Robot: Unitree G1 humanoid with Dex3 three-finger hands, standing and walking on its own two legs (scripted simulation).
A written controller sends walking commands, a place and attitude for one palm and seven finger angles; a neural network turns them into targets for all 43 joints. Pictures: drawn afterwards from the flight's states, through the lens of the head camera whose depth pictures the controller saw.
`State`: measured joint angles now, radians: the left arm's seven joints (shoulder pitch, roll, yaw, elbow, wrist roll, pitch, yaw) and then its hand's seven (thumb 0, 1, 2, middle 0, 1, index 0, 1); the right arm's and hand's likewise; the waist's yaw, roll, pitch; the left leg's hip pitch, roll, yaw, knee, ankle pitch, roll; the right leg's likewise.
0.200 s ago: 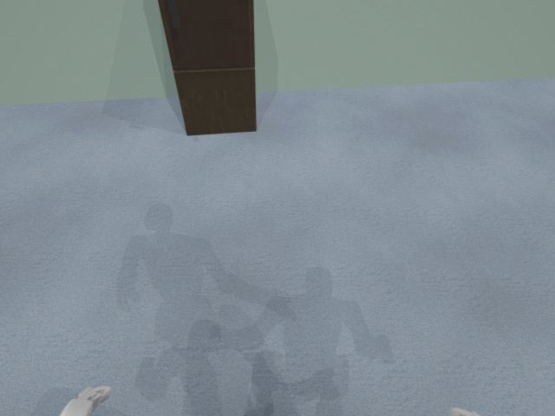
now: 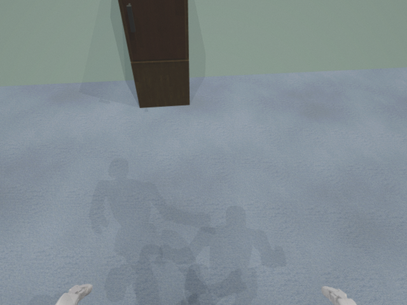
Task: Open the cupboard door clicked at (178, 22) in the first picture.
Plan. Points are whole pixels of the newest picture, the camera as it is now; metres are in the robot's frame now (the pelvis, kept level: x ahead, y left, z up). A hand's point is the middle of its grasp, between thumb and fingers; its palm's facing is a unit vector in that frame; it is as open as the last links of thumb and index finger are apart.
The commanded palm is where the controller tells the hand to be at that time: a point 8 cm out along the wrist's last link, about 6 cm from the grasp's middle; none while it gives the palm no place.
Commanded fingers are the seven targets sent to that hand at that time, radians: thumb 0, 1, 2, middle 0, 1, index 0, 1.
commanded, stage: stand and wait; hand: left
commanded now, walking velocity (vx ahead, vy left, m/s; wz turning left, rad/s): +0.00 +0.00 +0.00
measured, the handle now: (131, 17) +1.60 +0.54 -0.07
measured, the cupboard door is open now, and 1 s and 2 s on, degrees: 0 0 0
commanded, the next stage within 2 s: look at it before walking up in 0.84 s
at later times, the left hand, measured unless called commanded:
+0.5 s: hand out of the picture +0.04 +0.23 -0.15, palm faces -0.03 -0.94 -0.34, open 7.4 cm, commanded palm none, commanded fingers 0.00 0.90 0.90 -0.20 -0.30 -0.20 -0.30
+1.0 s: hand out of the picture +0.04 +0.22 -0.15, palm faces -0.05 -0.95 -0.32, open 7.4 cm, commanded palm none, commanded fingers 0.00 0.90 0.90 -0.20 -0.30 -0.20 -0.30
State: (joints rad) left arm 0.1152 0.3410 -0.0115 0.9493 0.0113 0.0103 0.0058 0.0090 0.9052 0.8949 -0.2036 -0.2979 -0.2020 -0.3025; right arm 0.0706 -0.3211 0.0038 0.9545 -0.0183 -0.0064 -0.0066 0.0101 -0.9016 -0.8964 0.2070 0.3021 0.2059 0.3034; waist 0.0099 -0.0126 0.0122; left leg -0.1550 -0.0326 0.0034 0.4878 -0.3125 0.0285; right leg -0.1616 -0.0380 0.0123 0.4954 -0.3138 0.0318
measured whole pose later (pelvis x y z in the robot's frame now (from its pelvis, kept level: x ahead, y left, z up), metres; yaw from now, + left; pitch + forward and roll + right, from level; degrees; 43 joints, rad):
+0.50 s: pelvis -0.03 -0.02 +0.01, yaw +0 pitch -3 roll +0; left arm 0.16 0.35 -0.01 1.06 0.01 0.00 0.00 0.01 0.90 0.89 -0.20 -0.30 -0.20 -0.30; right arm 0.13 -0.34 0.00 1.09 -0.01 0.00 0.00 0.01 -0.90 -0.90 0.21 0.30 0.20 0.30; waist 0.01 0.00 0.04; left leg -0.13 0.00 0.00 0.40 -0.23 -0.01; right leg -0.14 0.00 0.00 0.41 -0.23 0.00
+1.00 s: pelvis -0.04 -0.02 +0.01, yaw -1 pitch -2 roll +0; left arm 0.14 0.34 -0.01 1.08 0.01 -0.01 0.00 0.01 0.90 0.89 -0.20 -0.30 -0.20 -0.30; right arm 0.13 -0.33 0.00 1.11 -0.01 0.00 0.00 0.01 -0.90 -0.90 0.21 0.30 0.20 0.30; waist 0.00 -0.01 0.03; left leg -0.14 0.01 0.00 0.38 -0.20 -0.01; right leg -0.16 0.00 0.01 0.39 -0.20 0.00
